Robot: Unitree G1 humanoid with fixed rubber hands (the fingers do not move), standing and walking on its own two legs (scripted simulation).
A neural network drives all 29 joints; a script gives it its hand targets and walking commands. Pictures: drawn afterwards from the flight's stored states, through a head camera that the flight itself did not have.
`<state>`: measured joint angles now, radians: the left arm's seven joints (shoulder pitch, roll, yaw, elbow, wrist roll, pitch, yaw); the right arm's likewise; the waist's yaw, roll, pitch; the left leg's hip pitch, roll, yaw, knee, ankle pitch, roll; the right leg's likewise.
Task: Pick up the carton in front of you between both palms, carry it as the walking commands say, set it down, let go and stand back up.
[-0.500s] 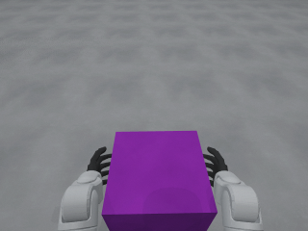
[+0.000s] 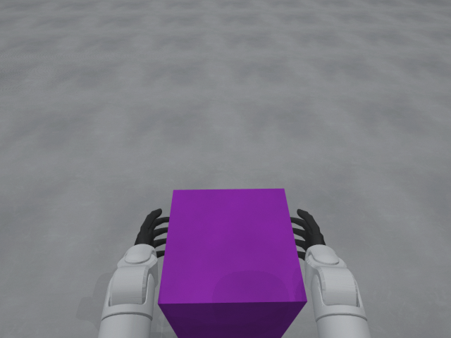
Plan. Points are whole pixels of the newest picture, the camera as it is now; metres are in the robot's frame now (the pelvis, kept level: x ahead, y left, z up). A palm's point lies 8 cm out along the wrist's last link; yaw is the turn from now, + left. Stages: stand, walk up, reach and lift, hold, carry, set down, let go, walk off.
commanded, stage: carry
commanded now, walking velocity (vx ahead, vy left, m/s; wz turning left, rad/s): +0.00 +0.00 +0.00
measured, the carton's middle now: (229, 267) +0.29 +0.00 -0.04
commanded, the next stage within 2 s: hold in 0.94 s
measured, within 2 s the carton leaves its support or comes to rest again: neither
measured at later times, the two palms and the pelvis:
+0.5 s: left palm (140, 258) +0.27 +0.15 +0.04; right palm (314, 259) +0.27 -0.14 +0.04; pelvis -0.02 +0.01 +0.00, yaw +0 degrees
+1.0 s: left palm (133, 264) +0.26 +0.16 +0.04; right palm (311, 265) +0.26 -0.14 +0.04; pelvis -0.03 +0.01 +0.00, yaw +1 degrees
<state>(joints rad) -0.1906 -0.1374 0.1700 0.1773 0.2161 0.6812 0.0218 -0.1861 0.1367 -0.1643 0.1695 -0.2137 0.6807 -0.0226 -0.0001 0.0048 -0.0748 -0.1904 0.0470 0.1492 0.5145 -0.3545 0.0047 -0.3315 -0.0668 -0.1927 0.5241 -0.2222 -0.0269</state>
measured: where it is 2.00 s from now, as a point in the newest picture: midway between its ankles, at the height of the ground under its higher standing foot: outside the picture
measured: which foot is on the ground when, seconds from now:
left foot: down 0.00-1.00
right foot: down 0.00-1.00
